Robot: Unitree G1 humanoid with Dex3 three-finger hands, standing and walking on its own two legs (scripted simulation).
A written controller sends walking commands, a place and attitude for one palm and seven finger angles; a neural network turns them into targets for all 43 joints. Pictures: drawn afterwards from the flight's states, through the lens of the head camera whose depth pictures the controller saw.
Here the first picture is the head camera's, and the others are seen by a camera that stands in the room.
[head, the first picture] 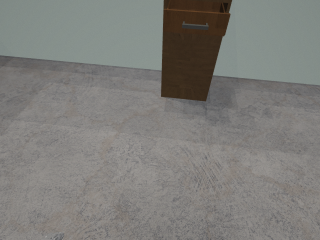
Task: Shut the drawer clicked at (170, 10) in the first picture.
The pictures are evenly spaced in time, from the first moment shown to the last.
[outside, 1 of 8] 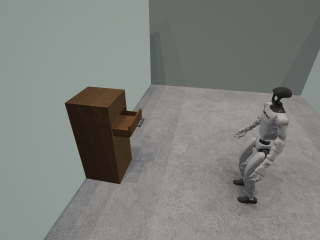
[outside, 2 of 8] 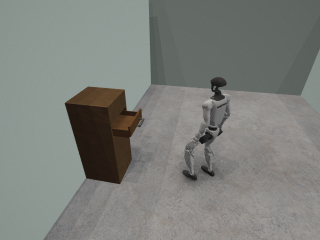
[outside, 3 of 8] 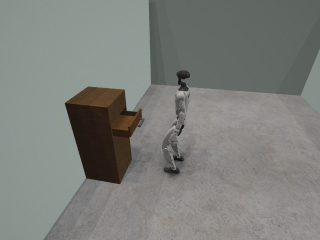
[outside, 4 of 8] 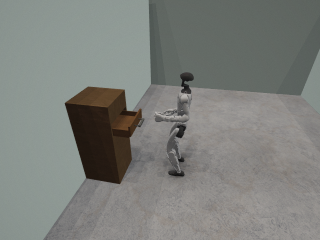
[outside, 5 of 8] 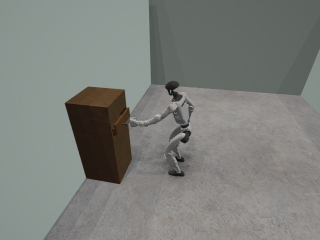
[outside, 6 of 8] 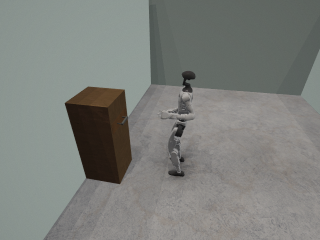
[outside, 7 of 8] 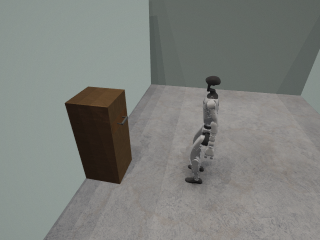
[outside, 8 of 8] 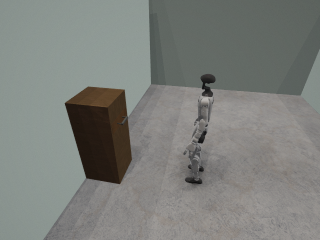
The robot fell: no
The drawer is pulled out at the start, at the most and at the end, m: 0.19 0.19 0.00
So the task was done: yes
